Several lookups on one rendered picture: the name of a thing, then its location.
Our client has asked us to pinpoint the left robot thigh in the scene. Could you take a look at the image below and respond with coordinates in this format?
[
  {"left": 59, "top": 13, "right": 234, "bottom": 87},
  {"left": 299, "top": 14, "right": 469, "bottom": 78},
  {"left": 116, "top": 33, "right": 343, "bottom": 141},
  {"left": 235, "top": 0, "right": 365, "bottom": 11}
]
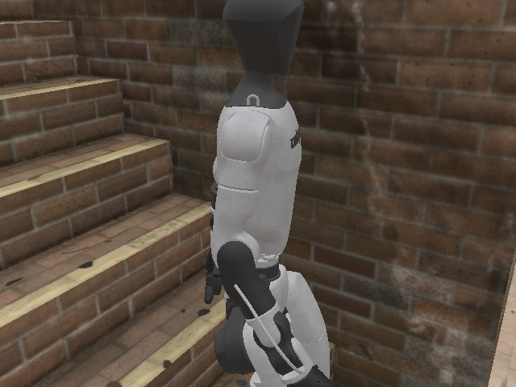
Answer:
[{"left": 282, "top": 271, "right": 330, "bottom": 379}]

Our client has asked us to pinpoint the robot left upper arm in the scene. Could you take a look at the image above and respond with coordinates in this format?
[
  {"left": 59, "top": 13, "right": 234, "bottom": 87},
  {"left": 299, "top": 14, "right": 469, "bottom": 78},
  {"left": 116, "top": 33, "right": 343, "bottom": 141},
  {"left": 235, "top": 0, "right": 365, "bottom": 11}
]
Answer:
[{"left": 213, "top": 157, "right": 218, "bottom": 184}]

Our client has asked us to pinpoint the robot left hand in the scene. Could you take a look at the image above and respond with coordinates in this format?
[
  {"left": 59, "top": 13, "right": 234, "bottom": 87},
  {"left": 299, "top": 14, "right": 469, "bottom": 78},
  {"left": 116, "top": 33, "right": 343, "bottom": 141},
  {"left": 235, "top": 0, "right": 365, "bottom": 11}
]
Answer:
[{"left": 204, "top": 249, "right": 223, "bottom": 304}]

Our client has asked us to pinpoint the robot right upper arm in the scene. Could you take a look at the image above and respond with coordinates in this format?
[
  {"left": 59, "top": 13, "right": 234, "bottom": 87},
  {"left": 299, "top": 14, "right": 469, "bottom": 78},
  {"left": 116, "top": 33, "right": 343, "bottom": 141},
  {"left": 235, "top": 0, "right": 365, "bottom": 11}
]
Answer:
[{"left": 211, "top": 110, "right": 273, "bottom": 268}]

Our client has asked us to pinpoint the robot torso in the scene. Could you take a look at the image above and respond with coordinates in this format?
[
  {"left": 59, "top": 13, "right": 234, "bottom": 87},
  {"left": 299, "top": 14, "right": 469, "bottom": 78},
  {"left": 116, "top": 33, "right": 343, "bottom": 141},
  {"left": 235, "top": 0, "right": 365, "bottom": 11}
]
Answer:
[{"left": 215, "top": 94, "right": 302, "bottom": 320}]

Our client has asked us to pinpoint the robot right hand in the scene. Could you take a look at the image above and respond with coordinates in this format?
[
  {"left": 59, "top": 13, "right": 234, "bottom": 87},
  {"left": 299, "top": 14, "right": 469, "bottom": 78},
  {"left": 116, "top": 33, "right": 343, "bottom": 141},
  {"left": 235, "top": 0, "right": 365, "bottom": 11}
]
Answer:
[{"left": 287, "top": 365, "right": 336, "bottom": 387}]

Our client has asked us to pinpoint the right robot forearm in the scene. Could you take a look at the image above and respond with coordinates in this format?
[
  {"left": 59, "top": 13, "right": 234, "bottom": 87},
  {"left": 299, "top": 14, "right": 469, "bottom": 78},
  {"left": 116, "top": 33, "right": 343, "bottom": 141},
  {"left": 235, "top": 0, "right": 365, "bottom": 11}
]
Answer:
[{"left": 217, "top": 241, "right": 313, "bottom": 385}]

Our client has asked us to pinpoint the left robot forearm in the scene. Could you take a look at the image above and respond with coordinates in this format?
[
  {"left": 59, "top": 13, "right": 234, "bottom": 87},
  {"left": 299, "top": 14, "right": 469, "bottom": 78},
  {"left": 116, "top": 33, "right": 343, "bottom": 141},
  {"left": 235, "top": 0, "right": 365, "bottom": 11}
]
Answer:
[{"left": 210, "top": 180, "right": 218, "bottom": 247}]

